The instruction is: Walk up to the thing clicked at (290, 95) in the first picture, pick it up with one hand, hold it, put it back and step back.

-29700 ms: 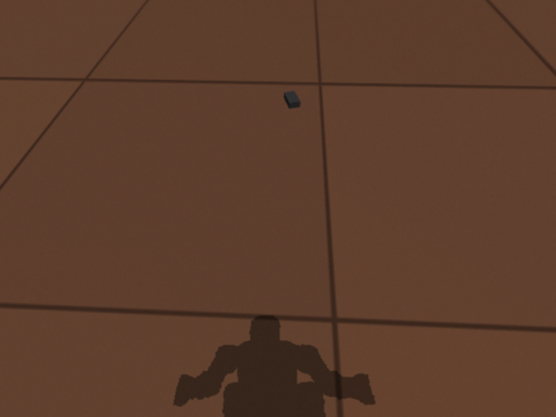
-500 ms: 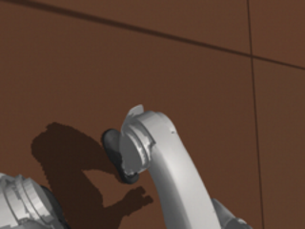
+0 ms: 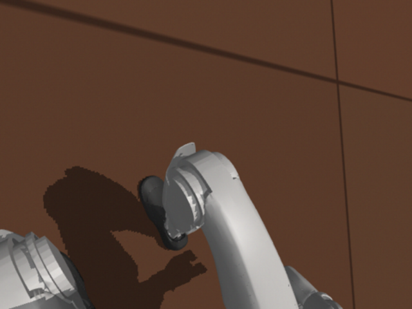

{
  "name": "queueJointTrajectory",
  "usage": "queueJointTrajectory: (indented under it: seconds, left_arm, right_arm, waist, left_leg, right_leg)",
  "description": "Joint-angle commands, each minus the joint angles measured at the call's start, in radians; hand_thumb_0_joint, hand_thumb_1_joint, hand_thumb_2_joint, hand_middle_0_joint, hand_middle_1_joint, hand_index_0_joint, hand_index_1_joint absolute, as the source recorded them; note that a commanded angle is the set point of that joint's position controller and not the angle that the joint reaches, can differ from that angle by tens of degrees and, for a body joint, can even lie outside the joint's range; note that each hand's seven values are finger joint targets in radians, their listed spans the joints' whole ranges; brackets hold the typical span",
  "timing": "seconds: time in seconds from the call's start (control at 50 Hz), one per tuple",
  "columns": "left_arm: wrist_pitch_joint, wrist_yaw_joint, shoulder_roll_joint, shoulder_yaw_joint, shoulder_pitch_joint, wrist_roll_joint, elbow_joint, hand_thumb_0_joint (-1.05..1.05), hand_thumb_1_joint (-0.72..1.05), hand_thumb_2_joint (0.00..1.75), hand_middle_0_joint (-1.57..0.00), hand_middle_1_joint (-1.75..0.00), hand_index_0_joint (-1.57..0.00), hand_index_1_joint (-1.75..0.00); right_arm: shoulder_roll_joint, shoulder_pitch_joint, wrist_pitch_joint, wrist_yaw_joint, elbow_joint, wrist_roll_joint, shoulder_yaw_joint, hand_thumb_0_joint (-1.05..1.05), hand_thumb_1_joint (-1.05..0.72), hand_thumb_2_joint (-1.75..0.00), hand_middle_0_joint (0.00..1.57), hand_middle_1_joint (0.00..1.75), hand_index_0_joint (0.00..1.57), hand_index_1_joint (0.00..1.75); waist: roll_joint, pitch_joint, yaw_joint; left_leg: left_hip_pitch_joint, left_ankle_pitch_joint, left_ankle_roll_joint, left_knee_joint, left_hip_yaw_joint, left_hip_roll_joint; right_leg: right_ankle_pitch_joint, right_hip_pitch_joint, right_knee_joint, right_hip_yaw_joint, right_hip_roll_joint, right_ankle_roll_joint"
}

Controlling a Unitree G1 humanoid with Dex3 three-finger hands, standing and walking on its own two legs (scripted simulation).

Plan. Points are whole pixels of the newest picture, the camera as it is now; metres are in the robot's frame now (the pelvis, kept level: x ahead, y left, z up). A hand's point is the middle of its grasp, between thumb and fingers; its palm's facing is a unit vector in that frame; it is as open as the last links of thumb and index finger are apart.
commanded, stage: settle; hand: left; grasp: from above
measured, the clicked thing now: out of the picture +0.52 +0.32 -0.30
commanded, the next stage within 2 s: lift in 0.92 s
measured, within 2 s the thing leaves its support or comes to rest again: leaves its support in 0.18 s
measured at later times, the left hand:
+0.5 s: hand out of the picture +0.52 +0.33 -0.21, palm faces -0.43 -0.10 -0.90, open 9.9 cm
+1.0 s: hand out of the picture +0.52 +0.32 -0.13, palm faces -0.43 -0.07 -0.90, open 9.8 cm
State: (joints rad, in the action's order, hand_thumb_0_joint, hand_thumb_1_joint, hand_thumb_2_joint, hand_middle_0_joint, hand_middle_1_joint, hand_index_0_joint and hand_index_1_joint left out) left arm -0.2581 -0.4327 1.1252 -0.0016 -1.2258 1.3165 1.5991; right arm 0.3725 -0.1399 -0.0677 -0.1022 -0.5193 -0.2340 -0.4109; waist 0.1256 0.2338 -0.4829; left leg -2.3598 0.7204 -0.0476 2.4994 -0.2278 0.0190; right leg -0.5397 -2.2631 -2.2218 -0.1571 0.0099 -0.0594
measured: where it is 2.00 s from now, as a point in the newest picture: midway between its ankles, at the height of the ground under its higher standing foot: (126, 263)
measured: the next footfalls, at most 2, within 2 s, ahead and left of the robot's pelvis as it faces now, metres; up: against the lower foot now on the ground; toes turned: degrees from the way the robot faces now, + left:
none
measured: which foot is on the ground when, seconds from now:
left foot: down 0.00-1.00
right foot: down 0.00-1.00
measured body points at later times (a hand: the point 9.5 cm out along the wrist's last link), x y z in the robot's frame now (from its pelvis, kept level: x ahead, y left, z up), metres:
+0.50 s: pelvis +0.00 +0.00 +0.00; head +0.30 +0.12 +0.32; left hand +0.54 +0.33 -0.16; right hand +0.03 -0.26 -0.04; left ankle +0.06 +0.11 -0.29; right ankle +0.15 -0.13 -0.29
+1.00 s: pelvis +0.00 +0.00 +0.02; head +0.26 +0.12 +0.37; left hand +0.54 +0.32 -0.08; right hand +0.06 -0.28 -0.04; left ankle +0.06 +0.11 -0.29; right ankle +0.15 -0.13 -0.29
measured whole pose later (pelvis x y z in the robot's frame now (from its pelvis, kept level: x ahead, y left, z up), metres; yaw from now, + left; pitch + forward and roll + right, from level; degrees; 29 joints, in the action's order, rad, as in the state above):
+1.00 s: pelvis +0.00 +0.00 +0.02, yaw +5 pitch +36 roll -14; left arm -0.20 -0.13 0.90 0.04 -1.20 1.26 1.29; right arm 0.35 -0.21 0.07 -0.10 -0.52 -0.12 -0.20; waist -0.01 0.05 -0.38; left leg -2.35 0.66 -0.05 2.37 -0.14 0.05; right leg -0.54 -2.27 -2.17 -0.09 0.06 -0.03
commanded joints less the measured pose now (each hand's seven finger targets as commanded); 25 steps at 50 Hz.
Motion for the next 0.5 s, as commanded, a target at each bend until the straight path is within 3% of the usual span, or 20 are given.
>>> queueJointTrajectory:
  seconds: [0.0,0.04,0.1,0.14,0.18,0.2,0.22,0.26,0.34,0.38,0.4,0.44,0.48]
  left_arm:
    - [0.003,-0.046,0.140,-0.002,-0.241,-0.003,-0.094,0.00,0.41,0.67,-0.85,-0.59,-0.84,-0.60]
    - [0.005,-0.045,0.141,-0.003,-0.252,-0.015,-0.117,0.00,0.43,0.66,-0.87,-0.55,-0.86,-0.57]
    - [0.012,-0.044,0.246,-0.067,-0.336,0.002,-0.251,0.00,0.42,0.63,-0.87,-0.54,-0.85,-0.55]
    - [0.019,-0.034,0.220,-0.072,-0.324,0.004,-0.252,0.00,0.44,0.59,-0.86,-0.55,-0.86,-0.54]
    - [0.030,-0.019,0.165,-0.042,-0.242,-0.004,-0.166,0.00,0.45,0.59,-0.87,-0.52,-0.87,-0.53]
    - [0.031,-0.010,0.179,-0.053,-0.251,-0.001,-0.204,0.00,0.45,0.61,-0.87,-0.52,-0.87,-0.53]
    - [0.034,-0.007,0.214,-0.074,-0.267,0.000,-0.245,0.00,0.45,0.61,-0.87,-0.53,-0.86,-0.53]
    - [0.045,0.012,0.229,-0.098,-0.251,-0.002,-0.270,0.00,0.45,0.62,-0.88,-0.53,-0.87,-0.54]
    - [0.055,0.079,0.180,-0.095,-0.224,-0.023,-0.317,0.00,0.51,0.64,-0.93,-0.54,-0.92,-0.55]
    - [0.055,0.109,0.197,-0.107,-0.234,-0.030,-0.388,0.00,0.53,0.64,-0.93,-0.55,-0.93,-0.56]
    - [0.053,0.127,0.172,-0.102,-0.248,-0.037,-0.418,0.00,0.55,0.65,-0.95,-0.54,-0.94,-0.55]
    - [0.052,0.157,0.116,-0.073,-0.219,-0.055,-0.432,0.00,0.57,0.64,-0.95,-0.55,-0.95,-0.55]
    - [0.047,0.187,0.100,-0.067,-0.233,-0.064,-0.475,0.00,0.60,0.62,-0.96,-0.54,-0.97,-0.53]
  right_arm:
    - [0.342,-0.223,0.011,0.006,-0.044,-0.002,0.109,0.00,-0.90,-0.90,0.20,0.30,0.20,0.30]
    - [0.351,-0.217,0.008,0.002,-0.044,-0.003,0.110,0.00,-0.90,-0.90,0.20,0.30,0.20,0.30]
    - [0.341,-0.240,0.009,0.001,-0.049,0.000,0.117,0.00,-0.90,-0.90,0.20,0.30,0.20,0.30]
    - [0.342,-0.245,0.009,-0.006,-0.052,0.003,0.126,0.00,-0.90,-0.90,0.20,0.30,0.20,0.30]
    - [0.344,-0.240,0.011,-0.012,-0.040,0.004,0.130,0.00,-0.90,-0.90,0.20,0.30,0.20,0.30]
    - [0.342,-0.257,0.012,-0.014,-0.042,0.005,0.131,0.00,-0.90,-0.90,0.20,0.30,0.20,0.30]
    - [0.345,-0.250,0.017,-0.011,-0.035,0.009,0.141,0.00,-0.90,-0.90,0.20,0.30,0.20,0.30]
    - [0.335,-0.263,0.026,-0.013,-0.036,0.015,0.155,0.00,-0.90,-0.90,0.20,0.30,0.20,0.30]
    - [0.339,-0.272,0.042,-0.019,-0.022,0.025,0.180,0.00,-0.91,-0.90,0.20,0.30,0.20,0.30]
    - [0.329,-0.271,0.058,-0.016,-0.013,0.034,0.194,0.00,-0.90,-0.90,0.20,0.30,0.20,0.30]
    - [0.333,-0.278,0.066,-0.016,-0.014,0.038,0.206,0.00,-0.90,-0.90,0.20,0.30,0.20,0.30]
    - [0.323,-0.285,0.080,-0.016,-0.023,0.046,0.226,0.00,-0.90,-0.90,0.20,0.30,0.20,0.30]
    - [0.323,-0.295,0.092,-0.015,-0.025,0.055,0.238,0.00,-0.90,-0.90,0.20,0.30,0.20,0.30]
  waist:
    - [-0.607,-0.646,-0.105]
    - [-0.596,-0.634,-0.112]
    - [-0.699,-0.731,-0.069]
    - [-0.713,-0.738,-0.074]
    - [-0.641,-0.694,-0.088]
    - [-0.643,-0.704,-0.089]
    - [-0.659,-0.754,-0.057]
    - [-0.671,-0.786,-0.033]
    - [-0.641,-0.759,-0.035]
    - [-0.653,-0.848,-0.006]
    - [-0.661,-0.837,-0.015]
    - [-0.650,-0.844,-0.003]
    - [-0.648,-0.835,-0.001]
  left_leg:
    - [0.561,-0.327,0.073,-0.273,0.018,-0.060]
    - [0.512,-0.308,0.071,-0.277,0.024,-0.056]
    - [0.613,-0.357,0.081,-0.284,0.026,-0.062]
    - [0.631,-0.387,0.086,-0.278,0.017,-0.060]
    - [0.554,-0.364,0.075,-0.261,0.039,-0.051]
    - [0.546,-0.375,0.073,-0.265,0.046,-0.047]
    - [0.556,-0.375,0.074,-0.267,0.050,-0.045]
    - [0.548,-0.364,0.070,-0.273,0.068,-0.041]
    - [0.508,-0.319,0.067,-0.279,0.076,-0.031]
    - [0.542,-0.330,0.062,-0.284,0.089,-0.028]
    - [0.547,-0.336,0.066,-0.286,0.082,-0.026]
    - [0.546,-0.323,0.062,-0.298,0.093,-0.023]
    - [0.560,-0.325,0.069,-0.314,0.079,-0.020]
  right_leg:
    - [0.193,0.353,0.129,-0.103,-0.025,0.092]
    - [0.188,0.377,0.141,-0.105,-0.026,0.090]
    - [0.204,0.368,0.133,-0.089,-0.016,0.096]
    - [0.223,0.344,0.121,-0.091,-0.012,0.097]
    - [0.229,0.379,0.129,-0.094,-0.022,0.097]
    - [0.241,0.401,0.132,-0.091,-0.021,0.096]
    - [0.244,0.421,0.137,-0.089,-0.021,0.101]
    - [0.247,0.448,0.140,-0.079,-0.018,0.105]
    - [0.210,0.425,0.153,-0.074,-0.014,0.113]
    - [0.220,0.469,0.159,-0.066,-0.016,0.114]
    - [0.222,0.443,0.163,-0.062,-0.009,0.118]
    - [0.204,0.450,0.170,-0.064,-0.016,0.119]
    - [0.194,0.403,0.171,-0.065,-0.010,0.122]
